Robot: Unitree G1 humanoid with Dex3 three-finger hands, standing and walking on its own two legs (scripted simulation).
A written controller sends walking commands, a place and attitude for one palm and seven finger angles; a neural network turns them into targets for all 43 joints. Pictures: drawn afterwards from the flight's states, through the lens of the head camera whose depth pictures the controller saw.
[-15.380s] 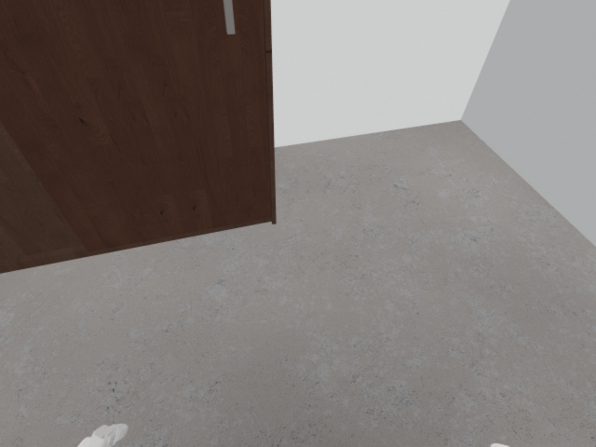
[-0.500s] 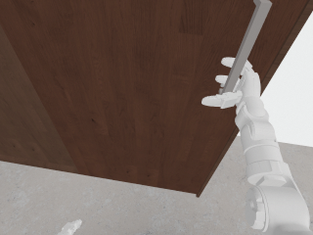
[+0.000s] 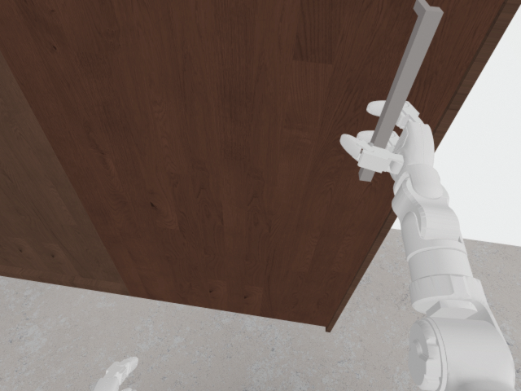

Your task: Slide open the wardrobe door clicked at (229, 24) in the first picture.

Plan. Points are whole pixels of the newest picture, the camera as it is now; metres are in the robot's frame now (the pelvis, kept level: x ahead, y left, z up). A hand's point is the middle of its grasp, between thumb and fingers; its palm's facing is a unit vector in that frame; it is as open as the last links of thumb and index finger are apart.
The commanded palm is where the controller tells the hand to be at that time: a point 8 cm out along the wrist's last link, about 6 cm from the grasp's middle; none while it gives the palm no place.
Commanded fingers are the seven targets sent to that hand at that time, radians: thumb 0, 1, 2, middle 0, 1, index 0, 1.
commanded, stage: grip the handle and tug to test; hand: right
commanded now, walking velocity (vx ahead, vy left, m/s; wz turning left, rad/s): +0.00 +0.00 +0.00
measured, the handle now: (389, 102) +0.49 -0.15 +0.23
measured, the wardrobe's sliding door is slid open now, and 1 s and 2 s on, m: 0.00 0.00 0.06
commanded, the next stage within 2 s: tug the door sideways, standing still in 0.94 s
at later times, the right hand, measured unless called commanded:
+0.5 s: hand (370, 145) +0.43 -0.12 +0.19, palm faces +0.08 +1.00 +0.01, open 5.8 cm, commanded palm +0.41 -0.17 +0.19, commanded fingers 0.00 -0.90 -0.90 0.45 1.40 0.45 1.40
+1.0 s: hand (368, 146) +0.43 -0.12 +0.19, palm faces +0.08 +1.00 +0.01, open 5.8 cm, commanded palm +0.38 -0.16 +0.19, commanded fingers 0.00 -0.90 -0.90 0.45 1.40 0.45 1.40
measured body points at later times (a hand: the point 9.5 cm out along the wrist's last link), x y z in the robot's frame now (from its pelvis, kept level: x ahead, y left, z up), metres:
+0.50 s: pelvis +0.01 +0.00 +0.00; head +0.00 +0.02 +0.45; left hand +0.13 +0.25 -0.11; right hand +0.42 -0.18 +0.20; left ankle -0.06 +0.11 -0.73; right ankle +0.04 -0.13 -0.73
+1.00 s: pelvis +0.02 +0.00 +0.00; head +0.02 +0.02 +0.45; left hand +0.15 +0.25 -0.11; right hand +0.42 -0.17 +0.19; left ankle -0.06 +0.11 -0.73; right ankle +0.04 -0.13 -0.73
